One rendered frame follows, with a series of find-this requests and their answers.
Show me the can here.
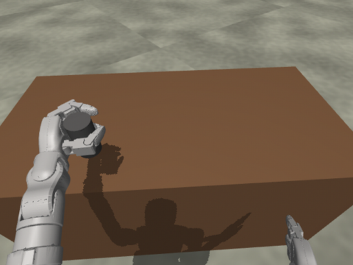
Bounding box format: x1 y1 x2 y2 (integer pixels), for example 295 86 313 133
63 112 102 158

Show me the right robot hand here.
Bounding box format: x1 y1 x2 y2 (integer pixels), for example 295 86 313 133
285 215 317 265

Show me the left robot arm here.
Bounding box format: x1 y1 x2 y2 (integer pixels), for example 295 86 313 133
6 151 71 265

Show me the left robot hand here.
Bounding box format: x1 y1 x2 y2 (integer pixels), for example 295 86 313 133
39 99 106 160

